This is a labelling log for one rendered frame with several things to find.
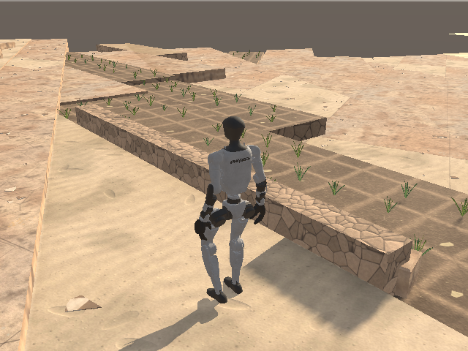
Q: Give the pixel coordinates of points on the robot left upper arm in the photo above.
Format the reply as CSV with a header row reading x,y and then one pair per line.
x,y
214,161

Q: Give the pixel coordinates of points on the robot right upper arm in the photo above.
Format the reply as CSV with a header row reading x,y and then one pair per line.
x,y
257,163

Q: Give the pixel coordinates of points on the right robot forearm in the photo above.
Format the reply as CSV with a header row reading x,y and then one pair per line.
x,y
260,193

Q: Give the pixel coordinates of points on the robot right shin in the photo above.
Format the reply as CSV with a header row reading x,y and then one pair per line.
x,y
236,259

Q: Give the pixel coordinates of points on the left robot forearm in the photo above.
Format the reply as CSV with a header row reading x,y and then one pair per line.
x,y
205,214

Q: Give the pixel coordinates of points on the left robot foot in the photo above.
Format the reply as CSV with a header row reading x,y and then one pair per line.
x,y
221,298

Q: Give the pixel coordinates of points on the left robot hand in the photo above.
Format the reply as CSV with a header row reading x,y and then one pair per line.
x,y
200,228

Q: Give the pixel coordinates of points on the right robot hand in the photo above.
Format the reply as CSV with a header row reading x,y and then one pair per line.
x,y
261,209

